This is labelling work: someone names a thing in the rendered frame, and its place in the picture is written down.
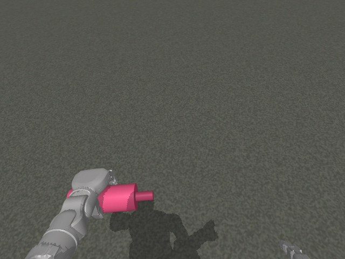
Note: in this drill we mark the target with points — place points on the bottle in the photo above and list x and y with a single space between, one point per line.
121 198

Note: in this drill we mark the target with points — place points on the left robot hand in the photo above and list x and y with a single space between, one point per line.
97 180

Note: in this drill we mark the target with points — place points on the right robot hand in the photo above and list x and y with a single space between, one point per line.
292 251

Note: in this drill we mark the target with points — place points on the left robot arm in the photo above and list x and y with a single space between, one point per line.
66 230

